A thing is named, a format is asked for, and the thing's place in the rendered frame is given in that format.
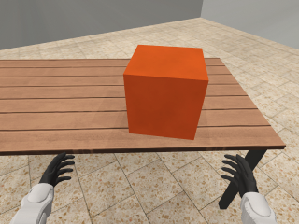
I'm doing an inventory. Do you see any carton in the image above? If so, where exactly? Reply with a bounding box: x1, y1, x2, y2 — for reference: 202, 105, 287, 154
123, 44, 209, 140

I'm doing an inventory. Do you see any right robot hand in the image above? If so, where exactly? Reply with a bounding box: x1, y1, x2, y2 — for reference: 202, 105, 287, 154
221, 154, 259, 199

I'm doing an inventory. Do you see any table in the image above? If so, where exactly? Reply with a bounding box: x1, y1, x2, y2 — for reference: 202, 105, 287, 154
0, 58, 286, 210

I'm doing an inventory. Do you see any left robot hand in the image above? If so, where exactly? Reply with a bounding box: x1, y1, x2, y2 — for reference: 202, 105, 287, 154
38, 152, 75, 188

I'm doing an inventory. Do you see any robot left forearm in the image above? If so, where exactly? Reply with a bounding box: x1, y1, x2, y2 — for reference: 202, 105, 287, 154
9, 183, 54, 224

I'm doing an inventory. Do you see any robot right forearm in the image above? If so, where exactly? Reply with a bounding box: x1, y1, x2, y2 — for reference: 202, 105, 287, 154
240, 191, 277, 224

